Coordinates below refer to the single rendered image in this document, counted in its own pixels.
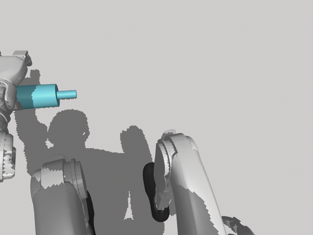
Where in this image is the bottle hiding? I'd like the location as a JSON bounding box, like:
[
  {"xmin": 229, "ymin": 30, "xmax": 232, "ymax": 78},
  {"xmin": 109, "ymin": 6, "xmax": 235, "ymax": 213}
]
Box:
[{"xmin": 16, "ymin": 84, "xmax": 77, "ymax": 109}]

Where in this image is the left robot hand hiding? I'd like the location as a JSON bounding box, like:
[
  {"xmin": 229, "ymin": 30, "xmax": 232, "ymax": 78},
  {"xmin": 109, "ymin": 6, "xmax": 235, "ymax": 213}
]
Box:
[{"xmin": 0, "ymin": 50, "xmax": 32, "ymax": 111}]

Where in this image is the left robot foot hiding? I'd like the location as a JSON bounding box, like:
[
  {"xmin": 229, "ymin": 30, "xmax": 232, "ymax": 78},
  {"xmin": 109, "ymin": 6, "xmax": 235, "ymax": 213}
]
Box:
[{"xmin": 86, "ymin": 191, "xmax": 96, "ymax": 235}]

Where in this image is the right robot foot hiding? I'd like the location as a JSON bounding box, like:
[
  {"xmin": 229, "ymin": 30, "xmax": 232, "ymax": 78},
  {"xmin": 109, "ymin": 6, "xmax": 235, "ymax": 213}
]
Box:
[{"xmin": 143, "ymin": 163, "xmax": 169, "ymax": 222}]

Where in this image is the left robot arm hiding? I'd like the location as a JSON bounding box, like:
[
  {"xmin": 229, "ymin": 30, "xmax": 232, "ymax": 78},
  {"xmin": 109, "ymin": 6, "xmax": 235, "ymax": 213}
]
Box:
[{"xmin": 0, "ymin": 79, "xmax": 17, "ymax": 182}]

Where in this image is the right robot hand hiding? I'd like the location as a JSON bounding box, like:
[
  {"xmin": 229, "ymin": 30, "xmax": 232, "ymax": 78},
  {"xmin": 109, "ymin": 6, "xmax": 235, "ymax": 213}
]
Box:
[{"xmin": 222, "ymin": 216, "xmax": 255, "ymax": 235}]

